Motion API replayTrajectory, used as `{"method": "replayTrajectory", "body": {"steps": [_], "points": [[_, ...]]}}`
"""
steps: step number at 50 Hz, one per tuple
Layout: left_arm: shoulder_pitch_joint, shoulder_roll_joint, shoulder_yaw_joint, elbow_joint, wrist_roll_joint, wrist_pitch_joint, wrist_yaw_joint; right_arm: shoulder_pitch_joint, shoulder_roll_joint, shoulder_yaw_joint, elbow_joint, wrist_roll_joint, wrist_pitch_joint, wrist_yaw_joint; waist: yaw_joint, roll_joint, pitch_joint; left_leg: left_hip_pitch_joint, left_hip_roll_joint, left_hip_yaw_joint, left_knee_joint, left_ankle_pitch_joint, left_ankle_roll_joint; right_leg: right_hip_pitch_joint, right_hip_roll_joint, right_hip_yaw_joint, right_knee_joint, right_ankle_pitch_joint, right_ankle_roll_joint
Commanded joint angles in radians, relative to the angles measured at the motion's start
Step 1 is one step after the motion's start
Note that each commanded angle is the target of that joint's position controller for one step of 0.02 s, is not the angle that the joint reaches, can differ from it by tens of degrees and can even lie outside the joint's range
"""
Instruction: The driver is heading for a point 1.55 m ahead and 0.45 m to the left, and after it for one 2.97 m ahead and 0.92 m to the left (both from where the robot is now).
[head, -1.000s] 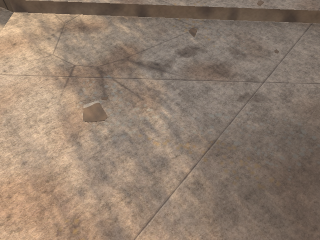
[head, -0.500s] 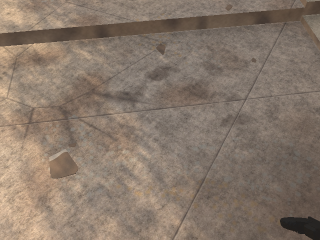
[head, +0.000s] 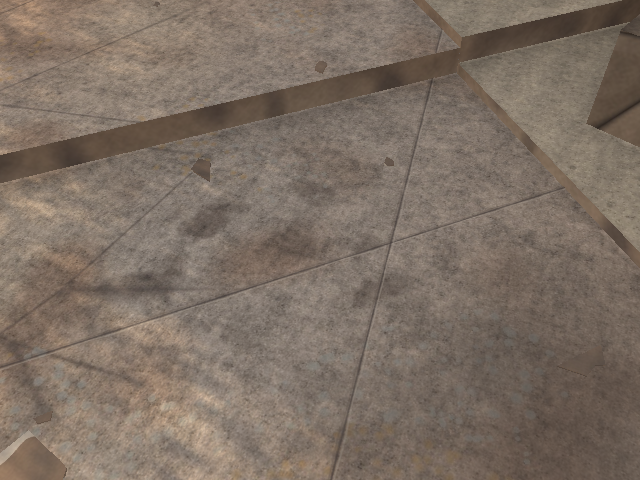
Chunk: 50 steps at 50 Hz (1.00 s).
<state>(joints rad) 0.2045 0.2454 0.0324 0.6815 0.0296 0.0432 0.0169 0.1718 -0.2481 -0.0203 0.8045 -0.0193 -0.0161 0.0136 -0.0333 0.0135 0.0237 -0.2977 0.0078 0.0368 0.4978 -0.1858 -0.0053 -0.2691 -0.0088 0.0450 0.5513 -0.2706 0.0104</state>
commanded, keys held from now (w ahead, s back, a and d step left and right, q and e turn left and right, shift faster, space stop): q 0.44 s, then w+q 0.38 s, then w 0.18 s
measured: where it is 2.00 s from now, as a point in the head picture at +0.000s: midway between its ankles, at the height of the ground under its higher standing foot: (179, 424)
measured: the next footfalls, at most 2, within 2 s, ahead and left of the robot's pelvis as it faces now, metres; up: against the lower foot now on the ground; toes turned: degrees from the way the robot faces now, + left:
right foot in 0.62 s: +0.10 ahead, -0.11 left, +0.00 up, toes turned +22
left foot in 1.08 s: +0.21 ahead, +0.28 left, +0.00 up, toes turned +33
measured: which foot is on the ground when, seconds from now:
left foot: down 0.00-0.62, up 0.64-1.00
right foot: down 0.00-0.28, up 0.30-0.60, down 0.62-1.00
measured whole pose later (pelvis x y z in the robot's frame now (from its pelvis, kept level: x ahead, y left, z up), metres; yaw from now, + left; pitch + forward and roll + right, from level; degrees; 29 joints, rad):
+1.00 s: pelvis +0.12 +0.06 +0.00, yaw +30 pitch +2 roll +0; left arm 0.44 0.26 0.07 0.79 -0.02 -0.07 0.01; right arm 0.12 -0.27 -0.06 0.65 0.02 -0.02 0.05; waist 0.09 0.03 -0.01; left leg -0.63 0.06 -0.02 0.73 -0.12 -0.02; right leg 0.06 -0.06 -0.14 0.24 -0.34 0.04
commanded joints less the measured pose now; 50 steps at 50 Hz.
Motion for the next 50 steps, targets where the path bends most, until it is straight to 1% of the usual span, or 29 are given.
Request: {"method": "replayTrajectory", "body": {"steps": [1, 3, 6, 10, 12, 13, 14, 15, 16, 17, 18, 19, 20, 22, 23, 25, 27, 30, 31, 32, 33, 34, 35, 36, 37, 39, 44, 47, 50], "points": [[-0.034, 0.105, 0.025, -0.061, 0.01, -0.036, -0.004, -0.03, -0.107, -0.022, -0.041, 0.003, -0.003, -0.008, 0.017, -0.142, 0.012, 0.024, 0.027, -0.048, -0.046, -0.042, -0.001, -0.052, -0.075, 0.084, -0.195, -0.159, -0.045], [0.002, 0.149, 0.041, -0.053, -0.005, -0.045, 0.007, -0.04, -0.137, -0.031, -0.048, 0.013, -0.002, -0.01, 0.032, -0.112, 0.02, -0.044, 0.02, -0.061, -0.02, -0.013, 0.018, 0.007, -0.083, 0.073, -0.158, -0.044, -0.049], [0.039, 0.178, 0.06, -0.055, -0.014, -0.035, 0.029, -0.043, -0.133, -0.04, -0.061, 0.027, -0.004, -0.007, 0.046, -0.12, -0.022, -0.105, 0.003, -0.051, 0.084, 0.031, 0.021, 0.072, -0.154, 0.104, -0.144, 0.118, -0.103], [0.003, 0.173, 0.073, -0.074, -0.026, -0.027, 0.048, -0.007, -0.121, -0.053, -0.075, 0.027, 0.016, 0.003, 0.033, -0.155, -0.059, -0.133, 0.008, -0.034, 0.221, -0.081, 0.025, 0.082, -0.261, 0.136, -0.113, 0.284, -0.168], [-0.023, 0.169, 0.076, -0.08, -0.032, -0.03, 0.053, 0.01, -0.124, -0.06, -0.083, 0.025, 0.025, 0.009, 0.02, -0.124, -0.063, -0.094, 0.019, -0.039, 0.21, -0.039, 0.051, 0.036, -0.258, 0.1, -0.066, 0.276, -0.151], [-0.015, 0.167, 0.08, -0.08, -0.031, -0.031, 0.054, 0.016, -0.145, -0.068, -0.088, 0.024, 0.027, 0.009, 0.024, -0.067, -0.06, -0.06, 0.03, -0.071, 0.159, 0.112, 0.07, 0.004, -0.217, 0.045, -0.015, 0.217, -0.115], [-0.005, 0.152, 0.08, -0.088, -0.022, -0.029, 0.055, 0.018, -0.195, -0.085, -0.091, 0.023, 0.029, 0.004, 0.044, 0.07, -0.051, -0.051, 0.074, -0.192, 0.056, 0.238, 0.113, -0.035, -0.118, -0.069, 0.087, 0.124, -0.054], [-0.05, 0.124, 0.073, -0.103, -0.017, -0.028, 0.056, 0.057, -0.236, -0.096, -0.097, 0.017, 0.029, -0.003, 0.013, 0.205, -0.06, 0.042, 0.171, -0.415, -0.073, 0.313, 0.22, -0.16, 0.017, -0.146, 0.286, -0.034, 0.025], [-0.115, 0.095, 0.062, -0.131, -0.02, -0.027, 0.056, 0.136, -0.251, -0.096, -0.089, -0.003, 0.018, -0.004, -0.048, 0.285, -0.104, 0.19, 0.284, -0.622, -0.167, 0.344, 0.334, -0.33, 0.081, -0.047, 0.488, -0.391, 0.042], [-0.085, 0.097, 0.061, -0.123, -0.027, -0.03, 0.052, 0.129, -0.25, -0.09, -0.101, -0.008, -0.001, -0.004, -0.038, 0.196, -0.158, 0.24, 0.307, -0.637, -0.164, 0.326, 0.346, -0.363, 0.057, 0.056, 0.633, -0.424, 0.036], [-0.057, 0.11, 0.065, -0.106, -0.034, -0.03, 0.049, 0.069, -0.242, -0.09, -0.122, 0.005, -0.011, -0.009, -0.006, 0.115, -0.157, 0.234, 0.289, -0.578, -0.134, 0.323, 0.316, -0.379, 0.036, 0.074, 0.683, -0.364, 0.033], [-0.046, 0.127, 0.071, -0.094, -0.03, -0.033, 0.05, 0.02, -0.231, -0.087, -0.136, 0.021, -0.009, -0.017, 0.014, 0.066, -0.142, 0.2, 0.26, -0.52, -0.128, 0.308, 0.277, -0.376, 0.018, 0.077, 0.648, -0.293, 0.034], [-0.048, 0.139, 0.076, -0.088, -0.024, -0.036, 0.053, -0.013, -0.212, -0.082, -0.144, 0.031, 0.001, -0.027, 0.022, 0.063, -0.14, 0.174, 0.228, -0.477, -0.132, 0.272, 0.245, -0.346, 0.005, 0.071, 0.59, -0.238, 0.04], [-0.041, 0.106, 0.067, -0.083, -0.027, -0.043, 0.047, -0.022, -0.207, -0.083, -0.149, 0.031, 0.027, -0.038, 0.027, 0.096, -0.129, 0.126, 0.164, -0.424, -0.142, 0.234, 0.219, -0.275, 0.028, 0.031, 0.467, -0.183, 0.057], [-0.032, 0.1, 0.064, -0.08, -0.032, -0.048, 0.04, -0.004, -0.205, -0.086, -0.148, 0.032, 0.035, -0.044, 0.023, 0.099, -0.154, 0.131, 0.146, -0.42, -0.158, 0.1, 0.215, -0.241, 0.033, 0.024, 0.392, -0.162, 0.06], [-0.045, 0.092, 0.058, -0.086, -0.04, -0.058, 0.023, -0.009, -0.215, -0.092, -0.159, 0.039, 0.042, -0.051, 0.013, 0.141, -0.143, 0.081, 0.124, -0.449, -0.207, -0.207, 0.215, -0.161, 0.05, 0.007, 0.237, -0.152, 0.054], [-0.03, 0.109, 0.063, -0.086, -0.047, -0.071, 0.009, -0.019, -0.223, -0.097, -0.17, 0.039, 0.045, -0.05, 0.022, 0.185, -0.117, 0.012, 0.123, -0.494, -0.233, -0.34, 0.217, -0.072, 0.069, -0.007, 0.123, -0.16, 0.038], [0.077, 0.118, 0.077, -0.041, -0.051, -0.094, -0.002, -0.047, -0.201, -0.093, -0.184, 0.055, 0.05, -0.048, 0.093, 0.15, -0.066, -0.14, 0.061, -0.496, -0.208, -0.454, 0.16, 0.151, 0.059, -0.028, -0.159, 0.017, -0.022], [0.151, 0.152, 0.089, -0.021, -0.044, -0.099, 0.004, -0.059, -0.164, -0.084, -0.196, 0.055, 0.046, -0.047, 0.121, 0.076, -0.072, -0.287, 0.009, -0.431, -0.069, -0.473, 0.102, 0.302, -0.047, 0.051, -0.2, -0.028, -0.057], [0.212, 0.214, 0.099, -0.018, -0.024, -0.098, 0.01, -0.035, -0.07, -0.061, -0.207, 0.052, 0.037, -0.041, 0.112, -0.148, -0.114, -0.428, -0.114, -0.231, 0.275, -0.429, 0.039, 0.383, -0.289, 0.348, -0.289, -0.303, -0.134], [0.159, 0.275, 0.112, -0.029, 0.018, -0.112, -0.006, -0.096, -0.126, -0.076, -0.262, 0.048, 0.015, -0.034, 0.088, -0.244, 0.013, -0.589, -0.07, -0.222, 0.426, -0.345, 0.04, 0.227, -0.415, 0.619, -0.396, -0.508, -0.236], [0.083, 0.221, 0.1, -0.049, 0.004, -0.125, 0.002, -0.088, -0.179, -0.09, -0.25, 0.046, 0.005, -0.029, 0.052, -0.199, 0.075, -0.614, -0.026, -0.237, 0.521, -0.253, 0.036, 0.195, -0.388, 0.564, -0.411, -0.523, -0.235], [0.042, 0.175, 0.087, -0.052, -0.017, -0.13, 0.011, -0.043, -0.192, -0.098, -0.219, 0.043, 0.004, -0.023, 0.031, -0.178, 0.08, -0.62, -0.017, -0.223, 0.56, -0.178, 0.021, 0.209, -0.334, 0.454, -0.41, -0.434, -0.195], [0.034, 0.156, 0.08, -0.058, -0.027, -0.131, 0.016, -0.014, -0.186, -0.1, -0.194, 0.036, 0.005, -0.021, 0.029, -0.157, 0.054, -0.603, -0.006, -0.203, 0.595, -0.125, 0.004, 0.232, -0.292, 0.359, -0.403, -0.336, -0.161], [0.052, 0.151, 0.077, -0.047, -0.028, -0.133, 0.02, -0.019, -0.167, -0.096, -0.19, 0.032, 0.002, -0.014, 0.043, -0.145, 0.061, -0.6, 0.005, -0.188, 0.633, -0.066, -0.011, 0.226, -0.272, 0.277, -0.409, -0.228, -0.15], [0.1, 0.141, 0.072, -0.032, -0.018, -0.143, 0.02, -0.041, -0.13, -0.086, -0.197, 0.037, -0.003, -0.005, 0.065, -0.124, 0.05, -0.583, 0.019, -0.158, 0.67, 0.019, -0.027, 0.215, -0.246, 0.152, -0.416, -0.092, -0.144], [0.178, 0.16, 0.076, 0.012, -0.02, -0.14, 0.007, -0.128, -0.082, -0.065, -0.231, 0.04, -0.013, 0.011, 0.112, -0.122, 0.072, -0.533, 0.037, -0.117, 0.445, 0.115, -0.046, 0.225, -0.237, 0.009, -0.431, 0.053, -0.166], [0.196, 0.194, 0.084, 0.04, -0.039, -0.131, 0.001, -0.199, -0.058, -0.048, -0.256, 0.041, -0.025, 0.031, 0.13, -0.126, 0.096, -0.43, 0.042, -0.043, 0.267, 0.109, -0.03, 0.207, -0.251, -0.046, -0.435, 0.104, -0.172], [0.221, 0.218, 0.089, 0.077, -0.064, -0.122, -0.008, -0.217, -0.071, -0.047, -0.27, 0.046, -0.032, 0.045, 0.12, -0.141, 0.108, -0.324, 0.031, 0.002, 0.144, 0.022, 0.024, 0.234, -0.284, -0.055, -0.409, 0.184, -0.171]]}}
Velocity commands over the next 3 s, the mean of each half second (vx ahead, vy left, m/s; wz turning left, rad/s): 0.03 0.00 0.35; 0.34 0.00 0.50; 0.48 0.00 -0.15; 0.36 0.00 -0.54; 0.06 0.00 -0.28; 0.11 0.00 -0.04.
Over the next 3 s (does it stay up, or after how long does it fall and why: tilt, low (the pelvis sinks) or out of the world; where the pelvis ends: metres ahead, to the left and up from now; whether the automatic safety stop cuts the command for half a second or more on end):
stays up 0.76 0.34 -0.01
